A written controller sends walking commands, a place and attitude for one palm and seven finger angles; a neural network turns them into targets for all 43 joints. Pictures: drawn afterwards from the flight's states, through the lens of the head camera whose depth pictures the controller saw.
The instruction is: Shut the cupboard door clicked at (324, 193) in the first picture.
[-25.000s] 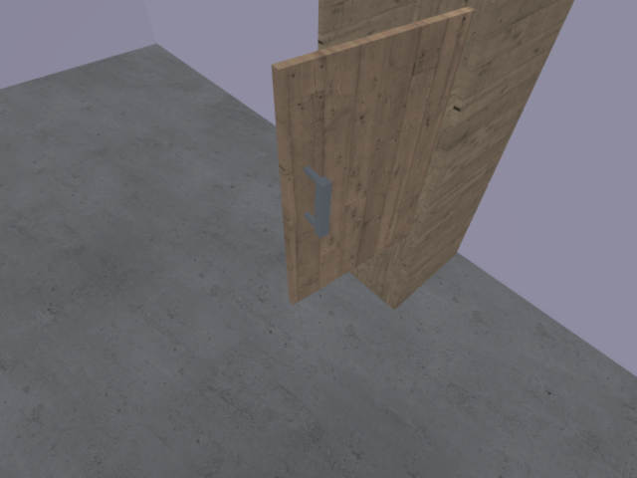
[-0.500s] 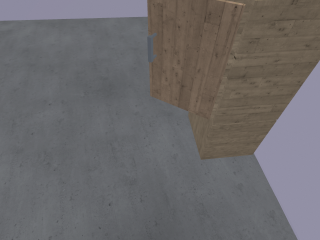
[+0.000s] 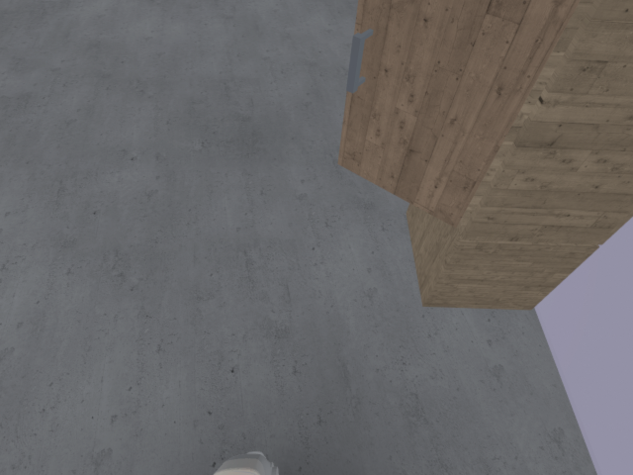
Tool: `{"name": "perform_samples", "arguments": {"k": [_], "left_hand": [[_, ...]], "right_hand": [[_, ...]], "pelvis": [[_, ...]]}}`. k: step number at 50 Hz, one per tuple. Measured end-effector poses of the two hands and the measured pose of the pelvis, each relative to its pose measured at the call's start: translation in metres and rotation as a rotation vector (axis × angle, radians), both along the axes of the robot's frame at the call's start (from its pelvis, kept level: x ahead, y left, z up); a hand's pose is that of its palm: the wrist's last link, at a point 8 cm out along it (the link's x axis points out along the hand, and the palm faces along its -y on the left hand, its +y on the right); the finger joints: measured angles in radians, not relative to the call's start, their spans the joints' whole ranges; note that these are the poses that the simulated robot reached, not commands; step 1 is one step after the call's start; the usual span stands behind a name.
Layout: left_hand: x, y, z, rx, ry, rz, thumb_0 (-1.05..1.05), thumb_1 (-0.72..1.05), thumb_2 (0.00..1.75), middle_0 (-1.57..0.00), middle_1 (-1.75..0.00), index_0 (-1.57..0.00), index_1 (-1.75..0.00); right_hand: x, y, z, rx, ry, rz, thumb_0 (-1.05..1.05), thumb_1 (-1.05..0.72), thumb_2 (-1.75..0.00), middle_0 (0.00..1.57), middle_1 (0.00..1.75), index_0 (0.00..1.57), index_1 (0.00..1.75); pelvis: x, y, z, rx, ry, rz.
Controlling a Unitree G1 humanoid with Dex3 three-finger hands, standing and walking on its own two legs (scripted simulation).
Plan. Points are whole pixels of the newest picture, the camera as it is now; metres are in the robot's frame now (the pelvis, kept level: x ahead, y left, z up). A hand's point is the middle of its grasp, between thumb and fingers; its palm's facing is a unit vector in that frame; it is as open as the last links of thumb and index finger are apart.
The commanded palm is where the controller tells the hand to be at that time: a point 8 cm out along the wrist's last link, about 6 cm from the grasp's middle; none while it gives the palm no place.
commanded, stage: walk to a spot facing it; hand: left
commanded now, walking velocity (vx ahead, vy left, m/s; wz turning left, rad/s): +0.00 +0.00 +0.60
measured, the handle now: (360, 61) +0.94 -0.07 +0.03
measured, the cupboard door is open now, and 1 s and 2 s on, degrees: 53 53 53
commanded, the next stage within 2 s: turn to face it in 1.60 s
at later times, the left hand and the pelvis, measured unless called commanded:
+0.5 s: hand out of the picture +0.00 +0.18 -0.12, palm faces +0.30 -0.90 -0.32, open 7.4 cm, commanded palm none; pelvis -0.01 -0.05 +0.03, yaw +19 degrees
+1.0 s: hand out of the picture -0.04 +0.21 -0.13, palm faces +0.60 -0.77 -0.23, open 7.4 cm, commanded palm none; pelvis +0.01 -0.01 +0.03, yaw +37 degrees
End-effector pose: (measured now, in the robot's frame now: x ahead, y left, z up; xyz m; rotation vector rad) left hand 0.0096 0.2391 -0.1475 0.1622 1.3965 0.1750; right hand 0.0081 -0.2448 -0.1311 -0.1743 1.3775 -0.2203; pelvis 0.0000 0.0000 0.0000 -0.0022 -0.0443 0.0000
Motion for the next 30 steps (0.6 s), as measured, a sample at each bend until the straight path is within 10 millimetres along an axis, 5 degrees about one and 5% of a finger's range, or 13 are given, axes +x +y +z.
{"name": "perform_samples", "arguments": {"k": [9,15,23,30], "left_hand": [[0.044,0.025,0.04,0.058,-0.195,0.035,0.0,0.91,0.9,-0.2,-0.3,-0.2,-0.3],[0.049,0.018,0.056,0.098,-0.278,0.08,0.0,0.91,0.9,-0.2,-0.3,-0.2,-0.3],[-0.013,-0.012,0.06,0.147,-0.211,0.205,0.0,0.9,0.9,-0.2,-0.3,-0.2,-0.3],[-0.066,-0.033,0.05,0.103,-0.132,0.335,0.0,0.9,0.9,-0.21,-0.3,-0.2,-0.3]], "right_hand": [[0.034,-0.003,0.023,-0.009,-0.043,0.131,0.01,-0.91,-0.9,0.2,0.3,0.2,0.3],[0.066,-0.022,0.026,-0.004,-0.087,0.207,0.01,-0.9,-0.9,0.2,0.3,0.2,0.3],[0.117,-0.047,0.02,0.011,-0.131,0.308,0.01,-0.91,-0.9,0.2,0.3,0.2,0.3],[0.15,-0.024,0.024,0.029,-0.113,0.451,0.01,-0.91,-0.9,0.19,0.3,0.2,0.3]], "pelvis": [[-0.012,-0.002,0.023,-0.027,0.061,0.099],[-0.015,-0.022,0.026,-0.041,0.073,0.19],[-0.014,-0.048,0.023,0.002,0.063,0.302],[-0.01,-0.049,0.025,0.023,0.05,0.422]]}}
